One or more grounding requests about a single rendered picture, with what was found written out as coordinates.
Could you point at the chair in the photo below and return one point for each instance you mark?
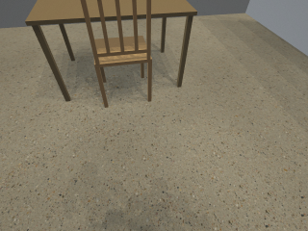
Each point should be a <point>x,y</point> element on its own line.
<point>122,50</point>

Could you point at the table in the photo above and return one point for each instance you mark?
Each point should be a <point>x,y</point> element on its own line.
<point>48,12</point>

